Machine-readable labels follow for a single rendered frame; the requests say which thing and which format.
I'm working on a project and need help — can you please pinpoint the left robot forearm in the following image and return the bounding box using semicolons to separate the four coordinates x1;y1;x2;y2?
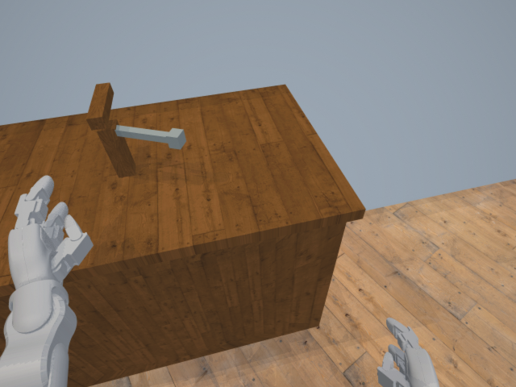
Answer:
0;280;77;387

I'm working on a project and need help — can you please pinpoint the left robot hand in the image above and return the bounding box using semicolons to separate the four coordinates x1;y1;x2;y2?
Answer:
8;175;93;289

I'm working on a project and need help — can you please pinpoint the right robot hand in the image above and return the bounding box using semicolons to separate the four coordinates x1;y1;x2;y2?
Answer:
377;318;439;387

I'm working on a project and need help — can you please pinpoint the tap lever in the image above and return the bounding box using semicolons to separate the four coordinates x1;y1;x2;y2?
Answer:
115;125;186;150

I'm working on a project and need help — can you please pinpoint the counter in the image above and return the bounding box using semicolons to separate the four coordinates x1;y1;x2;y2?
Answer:
0;83;366;387

